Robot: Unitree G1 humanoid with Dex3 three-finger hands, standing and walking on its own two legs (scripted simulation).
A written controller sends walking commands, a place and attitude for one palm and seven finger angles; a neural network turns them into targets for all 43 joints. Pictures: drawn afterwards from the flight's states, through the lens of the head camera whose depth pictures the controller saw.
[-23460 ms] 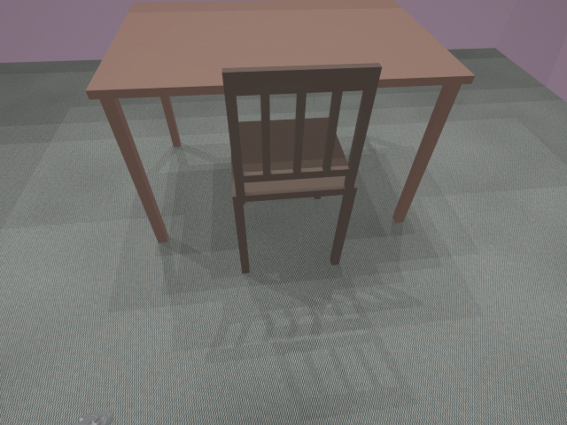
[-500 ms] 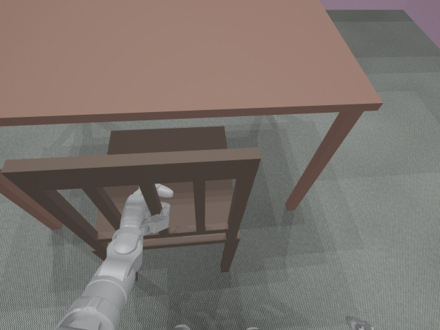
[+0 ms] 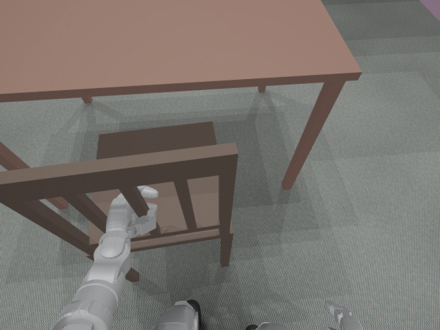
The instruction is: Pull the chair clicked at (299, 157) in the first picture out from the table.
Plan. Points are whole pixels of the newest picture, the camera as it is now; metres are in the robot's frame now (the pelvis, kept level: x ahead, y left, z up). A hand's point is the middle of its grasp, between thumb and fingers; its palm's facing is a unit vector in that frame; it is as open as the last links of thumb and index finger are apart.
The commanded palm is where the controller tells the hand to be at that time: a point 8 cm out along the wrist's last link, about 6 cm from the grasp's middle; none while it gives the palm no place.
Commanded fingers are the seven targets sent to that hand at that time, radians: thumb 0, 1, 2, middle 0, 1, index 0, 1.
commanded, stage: step backward, pulling the chair out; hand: left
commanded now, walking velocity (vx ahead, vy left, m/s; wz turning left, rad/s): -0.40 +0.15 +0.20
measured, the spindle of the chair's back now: (143, 211) +0.35 +0.18 -0.09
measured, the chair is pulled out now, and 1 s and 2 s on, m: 0.15 0.34 0.58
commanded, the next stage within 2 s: stop walking, hand still on the chair in 1.62 s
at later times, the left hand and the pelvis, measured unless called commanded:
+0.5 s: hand (152, 272) +0.22 +0.14 -0.06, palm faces +0.02 -0.99 -0.16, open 5.5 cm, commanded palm +0.19 +0.19 -0.07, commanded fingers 0.00 0.90 0.90 -0.50 -1.45 -0.50 -1.45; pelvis -0.10 +0.00 -0.01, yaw +3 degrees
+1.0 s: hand (141, 323) +0.14 +0.14 -0.07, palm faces +0.05 -0.98 -0.18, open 5.5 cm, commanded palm +0.10 +0.19 -0.07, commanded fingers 0.00 0.90 0.90 -0.50 -1.45 -0.50 -1.45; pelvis -0.19 -0.01 +0.00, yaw +3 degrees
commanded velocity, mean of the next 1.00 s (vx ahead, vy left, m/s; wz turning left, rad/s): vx -0.38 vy -0.02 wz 0.10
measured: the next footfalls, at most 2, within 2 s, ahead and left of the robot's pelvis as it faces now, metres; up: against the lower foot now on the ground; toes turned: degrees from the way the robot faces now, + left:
left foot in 0.28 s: -0.08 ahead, +0.14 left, +0.00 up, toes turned +5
right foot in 0.98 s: -0.18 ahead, -0.15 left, +0.00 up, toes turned +4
